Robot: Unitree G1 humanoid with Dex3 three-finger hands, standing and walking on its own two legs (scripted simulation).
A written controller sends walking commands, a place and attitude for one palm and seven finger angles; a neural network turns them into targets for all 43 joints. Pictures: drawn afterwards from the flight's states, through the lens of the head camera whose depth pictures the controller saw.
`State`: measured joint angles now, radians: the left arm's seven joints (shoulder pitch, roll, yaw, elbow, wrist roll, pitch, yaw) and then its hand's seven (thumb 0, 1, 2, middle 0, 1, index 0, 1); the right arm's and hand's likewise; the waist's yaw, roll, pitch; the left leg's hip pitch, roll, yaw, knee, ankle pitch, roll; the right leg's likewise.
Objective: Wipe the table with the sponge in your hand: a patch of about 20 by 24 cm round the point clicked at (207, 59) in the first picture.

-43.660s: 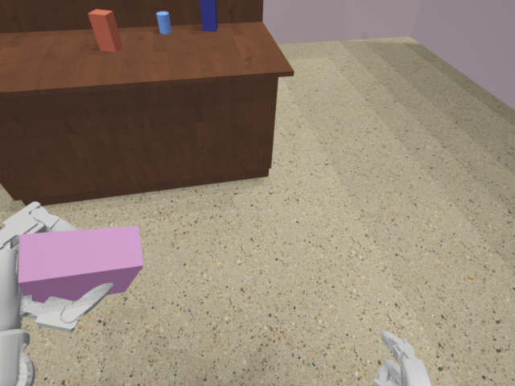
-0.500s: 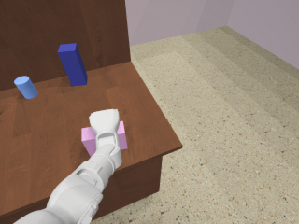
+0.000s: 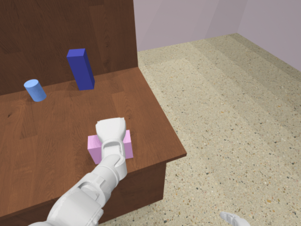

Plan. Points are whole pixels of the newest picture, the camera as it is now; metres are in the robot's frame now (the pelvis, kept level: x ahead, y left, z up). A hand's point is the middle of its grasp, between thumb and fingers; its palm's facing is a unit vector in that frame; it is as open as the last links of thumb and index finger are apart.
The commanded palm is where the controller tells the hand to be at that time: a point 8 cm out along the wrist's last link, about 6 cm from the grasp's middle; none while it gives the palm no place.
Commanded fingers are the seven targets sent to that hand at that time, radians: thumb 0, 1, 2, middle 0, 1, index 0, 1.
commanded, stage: wipe back along the third lane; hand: left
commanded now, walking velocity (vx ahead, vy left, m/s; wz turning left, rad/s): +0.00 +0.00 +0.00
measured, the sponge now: (112, 150) +0.37 +0.15 -0.05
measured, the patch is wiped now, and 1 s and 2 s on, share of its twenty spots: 0.95 0.95 0.95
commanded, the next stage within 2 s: slide back across to the middle lane in 0.64 s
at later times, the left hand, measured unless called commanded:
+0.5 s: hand (113, 141) +0.37 +0.15 +0.00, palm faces -0.05 -0.01 -1.00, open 9.1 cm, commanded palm +0.32 +0.14 +0.03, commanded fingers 0.00 0.10 1.30 -1.20 -1.60 -1.20 -1.60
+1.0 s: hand (107, 144) +0.35 +0.16 +0.01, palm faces -0.04 -0.06 -1.00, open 9.1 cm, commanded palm +0.31 +0.17 +0.05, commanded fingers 0.00 0.10 1.30 -1.20 -1.60 -1.20 -1.60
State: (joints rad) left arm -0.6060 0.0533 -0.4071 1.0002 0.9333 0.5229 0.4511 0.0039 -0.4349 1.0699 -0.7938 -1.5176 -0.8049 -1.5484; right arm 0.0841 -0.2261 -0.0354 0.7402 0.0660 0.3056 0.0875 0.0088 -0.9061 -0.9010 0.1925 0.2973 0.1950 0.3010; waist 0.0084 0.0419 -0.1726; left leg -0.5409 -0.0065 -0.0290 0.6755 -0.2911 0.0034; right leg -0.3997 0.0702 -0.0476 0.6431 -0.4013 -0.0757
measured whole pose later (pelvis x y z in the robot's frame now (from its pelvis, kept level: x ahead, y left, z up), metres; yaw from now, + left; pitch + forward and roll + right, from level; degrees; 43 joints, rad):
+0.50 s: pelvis +0.00 +0.01 +0.00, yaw -1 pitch +8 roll -1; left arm -0.52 0.08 -0.39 0.88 0.96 0.53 0.43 0.01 -0.43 1.07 -0.79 -1.52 -0.81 -1.54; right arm 0.12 -0.23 -0.03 0.72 0.07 0.32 0.07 0.01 -0.91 -0.90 0.19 0.30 0.20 0.30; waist 0.00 0.04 -0.17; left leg -0.53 0.00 -0.01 0.67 -0.29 0.01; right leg -0.39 0.07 -0.03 0.63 -0.39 -0.07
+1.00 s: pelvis -0.01 +0.01 +0.00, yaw -2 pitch +7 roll -1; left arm -0.48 0.10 -0.31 0.84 0.95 0.52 0.42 0.02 -0.44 1.07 -0.81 -1.50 -0.82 -1.52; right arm 0.11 -0.22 -0.02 0.72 0.07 0.31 0.05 0.01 -0.91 -0.90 0.19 0.30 0.20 0.30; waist -0.01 0.05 -0.17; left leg -0.50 0.00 0.00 0.65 -0.27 0.01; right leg -0.37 0.08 -0.01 0.62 -0.37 -0.06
